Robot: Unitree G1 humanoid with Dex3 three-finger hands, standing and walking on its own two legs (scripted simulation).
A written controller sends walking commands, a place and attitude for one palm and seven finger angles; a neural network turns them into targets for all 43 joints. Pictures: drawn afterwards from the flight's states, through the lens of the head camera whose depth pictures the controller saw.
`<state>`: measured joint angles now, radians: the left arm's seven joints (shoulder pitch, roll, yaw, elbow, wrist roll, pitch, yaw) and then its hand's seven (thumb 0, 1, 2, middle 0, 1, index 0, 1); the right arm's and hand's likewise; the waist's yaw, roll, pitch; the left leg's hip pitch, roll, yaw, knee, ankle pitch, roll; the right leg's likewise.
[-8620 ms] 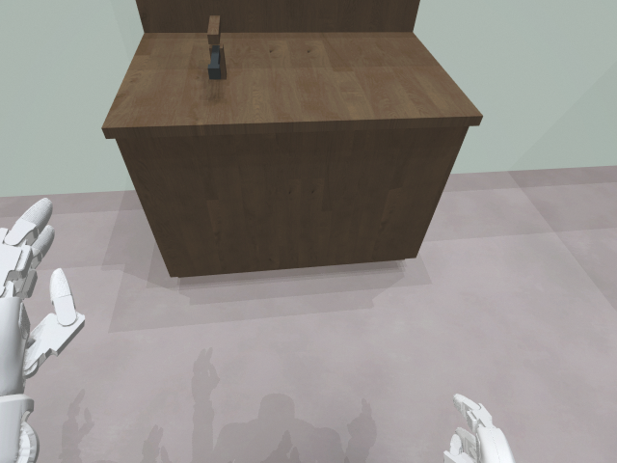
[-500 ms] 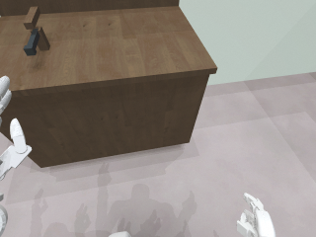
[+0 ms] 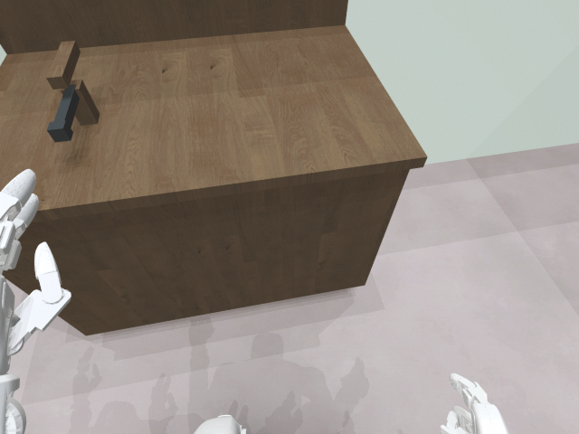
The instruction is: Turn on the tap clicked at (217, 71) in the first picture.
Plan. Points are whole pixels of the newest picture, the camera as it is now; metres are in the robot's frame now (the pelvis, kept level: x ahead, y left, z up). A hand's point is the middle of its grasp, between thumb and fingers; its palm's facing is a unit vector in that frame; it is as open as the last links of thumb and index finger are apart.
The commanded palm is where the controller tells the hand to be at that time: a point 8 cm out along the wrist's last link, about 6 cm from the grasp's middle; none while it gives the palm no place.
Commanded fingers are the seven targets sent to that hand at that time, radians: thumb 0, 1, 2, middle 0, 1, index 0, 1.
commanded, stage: take the last steps up to it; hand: left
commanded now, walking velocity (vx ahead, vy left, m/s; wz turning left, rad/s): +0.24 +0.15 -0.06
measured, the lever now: (60, 131) +0.58 +0.47 +0.05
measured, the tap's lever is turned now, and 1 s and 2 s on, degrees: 0 0 0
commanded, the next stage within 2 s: come to a stop and stand still in 0.64 s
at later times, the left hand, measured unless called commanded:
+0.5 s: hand (64, 215) +0.31 +0.27 +0.17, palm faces +0.37 -0.80 -0.48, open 7.4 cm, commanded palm +0.25 +0.32 +0.18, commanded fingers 0.00 0.90 0.90 -0.20 -0.30 -0.20 -0.30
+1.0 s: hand (34, 177) +0.35 +0.32 +0.18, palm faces +0.29 -0.87 -0.41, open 7.4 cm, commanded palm +0.30 +0.37 +0.18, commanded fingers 0.00 0.90 0.90 -0.20 -0.30 -0.20 -0.30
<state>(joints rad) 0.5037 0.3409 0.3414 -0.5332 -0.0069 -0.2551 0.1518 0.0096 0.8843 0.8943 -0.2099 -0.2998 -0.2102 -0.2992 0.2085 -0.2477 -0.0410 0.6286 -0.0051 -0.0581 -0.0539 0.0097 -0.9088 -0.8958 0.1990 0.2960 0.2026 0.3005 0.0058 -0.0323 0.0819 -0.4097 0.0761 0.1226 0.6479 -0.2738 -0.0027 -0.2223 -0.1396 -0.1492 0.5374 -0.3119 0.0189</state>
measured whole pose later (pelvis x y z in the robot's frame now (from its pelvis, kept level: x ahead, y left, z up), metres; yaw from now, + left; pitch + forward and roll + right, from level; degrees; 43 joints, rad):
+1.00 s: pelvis +0.12 +0.10 +0.00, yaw -4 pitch +0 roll -1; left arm 0.50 0.39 0.36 -0.60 -0.04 -0.20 0.14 0.01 0.89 0.89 -0.21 -0.30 -0.21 -0.30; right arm 0.19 -0.10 0.05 0.57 -0.01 -0.08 -0.03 0.01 -0.91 -0.90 0.20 0.30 0.20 0.30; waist 0.01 -0.01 0.07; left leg -0.28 0.07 0.15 0.47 -0.19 0.03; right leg -0.36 0.00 -0.11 0.72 -0.39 0.03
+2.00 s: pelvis +0.02 +0.09 +0.00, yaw -5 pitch -3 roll +0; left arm 0.46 0.36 0.32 -0.47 -0.02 -0.17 0.16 0.01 0.89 0.89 -0.21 -0.30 -0.21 -0.30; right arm 0.25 -0.20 0.03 0.62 -0.01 -0.05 -0.07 0.01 -0.91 -0.90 0.20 0.30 0.20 0.30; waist 0.01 0.00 0.05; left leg -0.26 0.01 0.05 0.48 -0.17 0.02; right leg -0.30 0.04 -0.10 0.41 -0.13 -0.04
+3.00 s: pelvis -0.06 +0.10 -0.02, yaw -2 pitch -6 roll +1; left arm 0.41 0.35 0.34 -0.51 -0.01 -0.19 0.14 0.01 0.89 0.89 -0.21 -0.30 -0.21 -0.30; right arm 0.17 -0.19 0.01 0.66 -0.02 -0.05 -0.05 0.01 -0.91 -0.90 0.20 0.30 0.20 0.30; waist 0.03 -0.03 0.08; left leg -0.35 0.00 0.10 0.80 -0.47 0.00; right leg -0.43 -0.01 -0.10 0.53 -0.14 -0.07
